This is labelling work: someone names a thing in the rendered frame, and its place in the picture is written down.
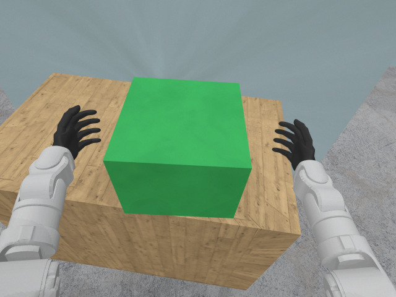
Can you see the robot left hand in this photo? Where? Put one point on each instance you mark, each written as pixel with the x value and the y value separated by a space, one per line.
pixel 68 135

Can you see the right robot forearm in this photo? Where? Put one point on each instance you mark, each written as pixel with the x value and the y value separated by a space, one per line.
pixel 340 245

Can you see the robot left upper arm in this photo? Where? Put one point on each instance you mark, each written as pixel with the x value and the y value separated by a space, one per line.
pixel 29 278

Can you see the left robot forearm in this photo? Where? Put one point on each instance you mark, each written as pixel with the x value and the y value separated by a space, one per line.
pixel 32 232

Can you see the pedestal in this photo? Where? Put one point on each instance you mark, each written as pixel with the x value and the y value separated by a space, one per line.
pixel 93 228

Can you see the robot right upper arm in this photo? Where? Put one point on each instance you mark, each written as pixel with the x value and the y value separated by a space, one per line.
pixel 360 282

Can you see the robot right hand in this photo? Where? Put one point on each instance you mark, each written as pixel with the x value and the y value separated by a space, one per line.
pixel 301 146

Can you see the carton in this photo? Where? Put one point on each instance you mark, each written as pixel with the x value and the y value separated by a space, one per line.
pixel 180 147

